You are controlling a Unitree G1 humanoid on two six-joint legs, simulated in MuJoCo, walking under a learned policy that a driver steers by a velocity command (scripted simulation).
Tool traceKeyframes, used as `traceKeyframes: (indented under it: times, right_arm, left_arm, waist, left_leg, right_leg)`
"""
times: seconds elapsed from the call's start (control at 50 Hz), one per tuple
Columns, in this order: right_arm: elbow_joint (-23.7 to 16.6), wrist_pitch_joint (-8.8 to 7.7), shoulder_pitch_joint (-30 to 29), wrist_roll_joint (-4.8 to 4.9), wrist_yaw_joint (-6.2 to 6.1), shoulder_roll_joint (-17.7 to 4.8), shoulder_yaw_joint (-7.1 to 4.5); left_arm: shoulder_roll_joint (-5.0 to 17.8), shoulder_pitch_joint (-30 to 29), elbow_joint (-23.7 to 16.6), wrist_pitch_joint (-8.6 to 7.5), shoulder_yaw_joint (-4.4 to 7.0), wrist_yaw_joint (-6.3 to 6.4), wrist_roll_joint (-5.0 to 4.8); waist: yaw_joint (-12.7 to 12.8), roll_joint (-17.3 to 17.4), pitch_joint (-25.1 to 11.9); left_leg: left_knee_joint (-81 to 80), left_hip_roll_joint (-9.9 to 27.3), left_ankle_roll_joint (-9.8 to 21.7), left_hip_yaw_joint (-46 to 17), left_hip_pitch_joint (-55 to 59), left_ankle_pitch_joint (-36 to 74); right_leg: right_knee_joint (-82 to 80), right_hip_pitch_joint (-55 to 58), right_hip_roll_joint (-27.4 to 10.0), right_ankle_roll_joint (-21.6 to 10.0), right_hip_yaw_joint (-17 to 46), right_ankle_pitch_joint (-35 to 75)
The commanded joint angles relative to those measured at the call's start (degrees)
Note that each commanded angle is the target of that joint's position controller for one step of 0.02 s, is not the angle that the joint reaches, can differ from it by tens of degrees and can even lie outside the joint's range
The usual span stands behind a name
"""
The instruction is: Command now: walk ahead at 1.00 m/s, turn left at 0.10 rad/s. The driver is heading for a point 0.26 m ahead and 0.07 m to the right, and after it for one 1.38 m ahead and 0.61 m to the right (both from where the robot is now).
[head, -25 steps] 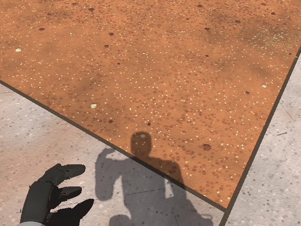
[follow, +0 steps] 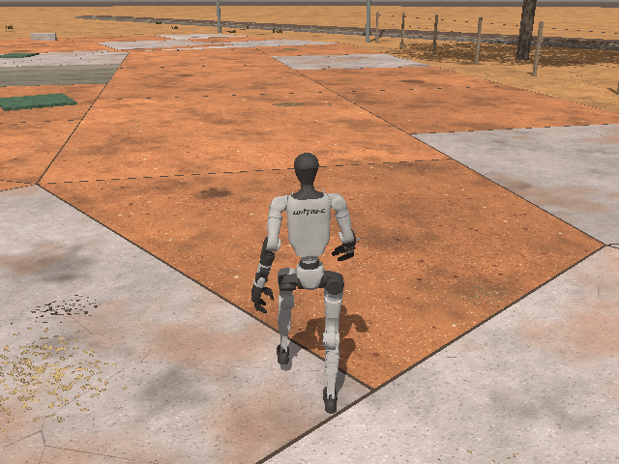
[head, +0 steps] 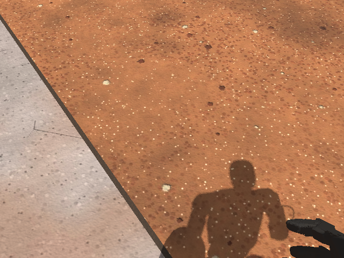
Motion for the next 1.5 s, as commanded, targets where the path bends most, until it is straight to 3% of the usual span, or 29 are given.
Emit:
traceKeyframes:
  times: [0.02,0.1,0.14,0.16,0.18,0.2,0.22,0.26,0.32,0.48,0.54,0.58,0.6,0.62,0.64,0.66,0.7,0.76,0.82,0.9,0.98,1.02,1.04,1.06,1.12,1.2,1.4,1.46,1.5]
  right_arm:
    - [-5.9,-1.53,-9.28,0.42,1.07,-1.66,0.16]
    - [-7.51,-1.98,-8.17,0.83,1.1,-6.59,-2.46]
    - [-3.57,-0.91,12.01,1.77,-0.55,-10.85,-4.89]
    - [-0.54,0.03,25.99,0.88,-1.89,-15.52,-6.14]
    - [0.89,-0.63,26.49,-0.94,-0.6,-16.94,-5.97]
    - [1.57,-0.6,26.36,-0.71,-0.69,-10.85,-5.04]
    - [2.7,-0.67,22.87,-0.32,-1.0,-8.0,-4.35]
    - [4.36,-1.26,17.12,-1.64,-0.75,-5.56,-3.88]
    - [6.17,-1.82,10.66,-0.81,-0.44,-1.43,-3.38]
    - [7.63,-2.08,11.53,-0.8,-2.35,-10.05,-4.99]
    - [7.69,-0.35,13.87,-0.53,-2.78,-14.97,-5.9]
    - [6.35,1.77,11.92,0.37,-3.04,-17.91,-6.72]
    - [5.31,1.86,9.66,0.7,-2.89,-17.07,-6.49]
    - [5.51,0.77,10.0,0.64,-2.07,-9.45,-4.44]
    - [1.29,-1.7,20.14,0.15,-1.16,-1.75,-1.87]
    - [-0.2,-3.74,15.83,0.48,-0.93,-9.21,-2.21]
    - [-2.17,-4.04,7.04,0.92,-2.02,-9.82,-2.73]
    - [-1.08,-0.76,8.6,-0.96,-2.49,-10.98,-3.57]
    - [-3.07,0.63,3.3,-1.79,-2.87,-5.9,-2.13]
    - [-3.76,1.33,-0.26,-0.42,-2.36,-5.94,-2.22]
    - [-1.67,0.4,3.86,-0.68,-1.86,-8.24,-3.81]
    - [-1.51,0.38,7.09,-1.63,-1.94,-9.18,-3.83]
    - [-0.48,0.94,11.27,-2.32,-1.86,-14.17,-5.02]
    - [-0.41,0.92,12.32,-0.93,-1.65,-12.03,-5.25]
    - [0.13,1.22,12.51,-0.62,-1.84,-10.7,-4.56]
    - [2.1,0.86,15.83,0.22,-1.6,-8.85,-4.0]
    - [3.35,0.97,20.14,1.8,-0.93,-12.26,-3.98]
    - [3.77,1.48,20.28,2.01,-0.47,-11.39,-3.24]
    - [1.97,0.76,16.29,0.98,-0.29,-6.7,-1.49]
  left_arm:
    - [8.13,-3.55,-3.91,-1.41,0.92,0.73,-0.9]
    - [10.52,-0.45,-1.33,0.66,0.67,1.3,-0.06]
    - [13.57,-4.55,-1.48,1.99,0.98,1.57,1.47]
    - [9.08,-4.73,-3.88,1.72,-0.24,1.89,3.34]
    - [-0.98,5.7,-4.59,0.45,-2.77,1.34,0.0]
    - [5.84,-1.55,-4.87,-0.09,-1.19,1.64,-2.78]
    - [7.88,-9.36,-7.05,-0.09,-0.25,1.97,-3.6]
    - [6.15,-14.33,-8.11,0.53,0.04,1.92,-1.34]
    - [2.14,-11.54,-8.26,4.3,0.03,0.93,-2.21]
    - [4.2,-26.14,-13.91,4.25,-0.33,-2.01,-0.4]
    - [8.09,-26.39,-15.41,3.86,1.18,-3.22,-1.19]
    - [12.67,-13.39,-13.22,5.02,3.47,-2.92,-1.71]
    - [17.2,-0.25,-9.73,5.79,5.75,-2.16,-0.89]
    - [17.7,1.44,-8.05,6.4,5.78,-0.72,-1.15]
    - [22.05,-6.79,-12.21,5.11,5.4,-0.68,1.42]
    - [19.09,-7.87,-15.49,4.02,5.23,-1.38,1.87]
    - [15.84,-13.89,-16.3,2.25,4.58,-1.78,0.44]
    - [13.55,-20.41,-18.12,2.35,3.94,-0.39,0.85]
    - [13.82,-20.69,-17.14,4.27,4.23,2.23,0.03]
    - [13.37,-19.05,-16.43,7.97,4.52,4.03,-0.74]
    - [8.71,-20.22,-16.39,7.82,3.12,4.41,0.2]
    - [1.78,-13.49,-15.57,7.52,0.91,3.48,1.43]
    - [3.46,-3.39,-16.28,7.15,0.55,2.32,0.19]
    - [7.85,-5.7,-14.26,6.62,1.1,1.76,-0.98]
    - [11.62,-19.41,-15.72,5.7,1.96,1.79,1.85]
    - [7.09,-20.83,-15.66,3.66,0.65,1.66,1.48]
    - [5.32,-29.94,-18.36,0.42,-1.29,0.7,-0.47]
    - [6.21,-27.92,-18.05,-0.16,-1.02,0.57,-0.81]
    - [10.23,-11.78,-14.05,0.0,0.89,1.51,-0.55]
  waist:
    - [-2.0,-3.18,7.23]
    - [-5.97,-9.08,1.31]
    - [-18.55,-12.83,-9.43]
    - [-21.95,-5.29,-20.43]
    - [-13.65,15.62,-33.47]
    - [-16.52,13.94,-26.67]
    - [-16.48,9.83,-14.58]
    - [-11.5,-0.16,-4.81]
    - [-5.48,3.3,-0.31]
    - [-6.69,-5.2,7.6]
    - [-4.82,-1.08,3.77]
    - [3.08,3.87,-2.76]
    - [8.93,2.0,-8.41]
    - [7.32,-10.57,-5.23]
    - [-6.02,-27.81,-12.85]
    - [-1.28,-15.05,-22.47]
    - [-5.55,2.83,-7.26]
    - [-9.82,2.31,-3.47]
    - [-8.98,0.34,-3.75]
    - [-5.73,-5.98,-10.44]
    - [-7.27,-10.22,-9.36]
    - [-5.3,1.74,-14.62]
    - [-1.14,15.87,-15.98]
    - [-4.98,11.83,-12.3]
    - [-8.04,0.52,-5.31]
    - [-8.18,4.51,-4.19]
    - [-11.15,6.51,-0.88]
    - [-8.78,4.3,-1.88]
    - [-0.33,0.71,-8.56]
  left_leg:
    - [-11.73,-2.58,-0.2,3.26,12.02,11.99]
    - [-17.05,-8.37,1.46,4.32,21.46,3.32]
    - [-15.12,-6.87,3.5,2.69,45.6,-1.7]
    - [-9.95,6.35,4.81,-10.95,67.41,-9.85]
    - [-21.75,18.67,12.79,-41.55,80.21,-38.75]
    - [-30.71,15.58,9.81,-44.6,74.46,-43.84]
    - [-30.73,14.43,7.89,-33.65,66.21,-36.18]
    - [-33.22,11.11,7.03,-19.73,47.64,-17.77]
    - [-37.98,9.64,6.27,-6.5,35.95,-11.05]
    - [-43.47,4.99,2.48,16.11,36.08,4.5]
    - [-34.29,6.11,0.36,18.17,47.68,42.26]
    - [-14.4,7.68,0.35,17.79,49.13,65.9]
    - [2.99,6.43,-0.31,15.96,40.92,61.35]
    - [27.22,-3.3,-3.72,14.38,27.05,2.74]
    - [49.33,-14.01,-6.35,3.93,3.75,-36.06]
    - [48.15,-11.85,-3.69,-6.71,2.17,-32.41]
    - [35.67,-7.45,-2.5,-5.93,2.62,-25.85]
    - [23.82,-3.61,-5.86,-5.79,12.92,-23.69]
    - [4.89,-6.95,-8.62,-1.53,17.11,-16.38]
    - [-13.26,-12.7,-9.36,-1.06,25.7,0.85]
    - [-22.94,-8.83,-7.05,-4.29,29.14,8.72]
    - [-24.15,3.75,-1.8,-16.4,42.84,9.09]
    - [-30.55,16.05,10.41,-43.81,51.42,-22.25]
    - [-36.37,15.77,12.63,-52.38,49.25,-52.89]
    - [-35.8,7.24,5.72,-33.56,36.41,-40.75]
    - [-38.81,1.83,5.79,-23.91,32.25,-32.53]
    - [-37.96,4.8,8.43,-17.57,29.19,-23.67]
    - [-33.79,3.98,6.98,-15.13,26.41,-22.47]
    - [-17.05,-1.04,3.46,-9.03,14.68,-15.03]
  right_leg:
    - [-12.51,-14.58,-13.95,-8.73,6.2,19.1]
    - [-0.09,-2.22,-16.95,-6.7,7.06,52.17]
    - [24.21,-10.09,-15.56,-3.95,5.72,61.14]
    - [45.03,-25.62,-11.42,-2.72,5.47,38.87]
    - [63.58,-41.23,-4.06,-1.66,9.4,-9.17]
    - [68.48,-46.85,-6.41,-2.23,10.0,-7.02]
    - [69.49,-52.01,-8.44,-1.9,7.67,-3.31]
    - [65.24,-47.27,-12.79,-1.89,6.71,2.5]
    - [62.43,-42.82,-16.77,-1.31,7.11,1.85]
    - [35.72,-41.81,-13.25,-2.4,-2.3,28.02]
    - [30.61,-35.33,-6.33,-5.0,-9.86,23.7]
    - [32.33,-21.92,-1.67,-7.3,-11.88,14.32]
    - [28.81,-4.01,-0.78,-9.34,-8.46,16.63]
    - [23.16,4.66,-4.54,-11.58,1.35,23.46]
    - [18.38,18.56,-16.94,-25.17,34.68,29.38]
    - [7.73,19.52,-21.23,-25.72,47.34,16.18]
    - [4.34,0.65,-18.07,-20.27,39.67,18.83]
    - [4.73,-17.66,-12.95,-17.72,25.9,37.39]
    - [8.05,-25.36,-5.52,-13.87,16.87,47.01]
    - [12.92,-24.79,-1.91,-6.95,18.13,31.57]
    - [22.52,-18.99,-3.8,-4.58,22.43,18.12]
    - [41.99,-25.0,2.08,-2.34,14.84,-14.95]
    - [52.31,-39.56,2.97,-1.03,11.42,-22.88]
    - [59.43,-46.98,-1.84,0.35,9.89,-16.36]
    - [58.18,-44.05,-4.77,0.69,5.68,-5.85]
    - [47.91,-37.9,-6.76,-0.02,2.67,-1.02]
    - [18.74,-28.12,-6.2,0.79,-0.42,7.11]
    - [12.46,-18.87,-5.68,-1.64,-2.27,7.75]
    - [11.92,3.26,-11.7,-4.84,5.24,2.16]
